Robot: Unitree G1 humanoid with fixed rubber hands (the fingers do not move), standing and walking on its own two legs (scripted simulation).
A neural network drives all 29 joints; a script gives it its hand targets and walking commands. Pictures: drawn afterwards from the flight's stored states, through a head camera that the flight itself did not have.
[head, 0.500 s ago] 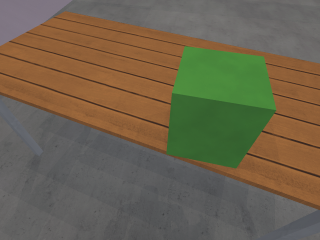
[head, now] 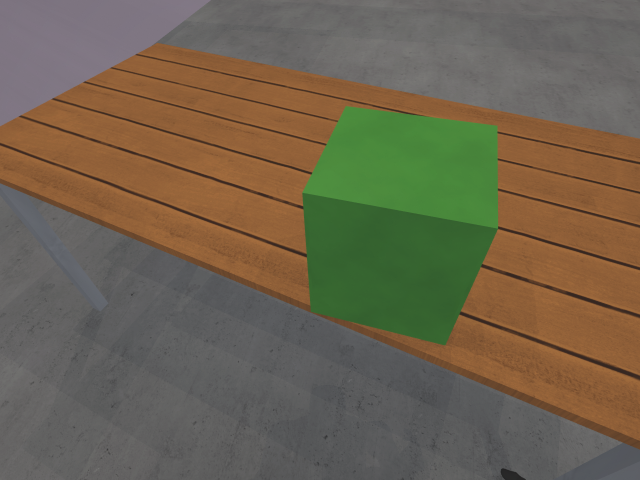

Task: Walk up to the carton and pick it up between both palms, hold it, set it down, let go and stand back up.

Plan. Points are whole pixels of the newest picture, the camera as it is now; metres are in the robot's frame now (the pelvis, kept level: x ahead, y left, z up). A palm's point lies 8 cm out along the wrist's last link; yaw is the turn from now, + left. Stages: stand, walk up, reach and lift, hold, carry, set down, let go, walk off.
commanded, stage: walk up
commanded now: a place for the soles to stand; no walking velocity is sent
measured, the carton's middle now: (395, 226) +0.46 -0.06 +0.06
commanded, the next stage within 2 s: none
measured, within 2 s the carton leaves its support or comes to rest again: neither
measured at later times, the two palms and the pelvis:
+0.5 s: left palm out of the picture +0.02 +0.25 -0.13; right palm out of the picture +0.04 -0.23 -0.13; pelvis +0.01 +0.02 +0.01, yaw -9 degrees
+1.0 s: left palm out of the picture +0.10 +0.26 -0.13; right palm out of the picture -0.02 -0.24 -0.14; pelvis +0.01 +0.02 -0.01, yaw -16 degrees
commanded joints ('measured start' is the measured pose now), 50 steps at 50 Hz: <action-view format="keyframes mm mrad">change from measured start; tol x4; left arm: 1 79 139 33 -13 -14 -25 5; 23 97 101 25 48 -5 -47 28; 50 59 191 53 -47 -9 -43 56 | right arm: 1 -14 -93 -13 -7 -1 -6 2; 26 35 -132 -20 122 1 -5 8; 50 48 -142 -39 52 -11 43 18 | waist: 1 -32 25 27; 10 -22 -34 -9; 14 -23 38 8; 16 -20 -18 24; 32 -34 32 11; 46 -42 -25 -33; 50 -40 -95 4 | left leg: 1 70 85 -58 -73 141 45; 8 102 115 -33 -104 231 39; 14 146 134 -22 -141 202 47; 16 131 146 -27 -152 127 56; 24 163 169 5 -165 171 68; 32 226 230 0 -195 132 103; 36 244 227 49 -142 207 105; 38 199 224 67 -149 155 98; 47 225 190 98 -40 68 87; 50 150 119 111 15 -6 45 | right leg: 1 -97 -163 233 -209 312 34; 8 -21 -149 233 -164 532 33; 16 -97 -110 241 -163 297 12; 24 -146 -101 278 -120 344 11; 32 -223 -61 279 -24 278 6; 38 -233 -63 321 10 348 1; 47 -292 -82 454 15 374 -4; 50 -247 -113 578 -79 379 -43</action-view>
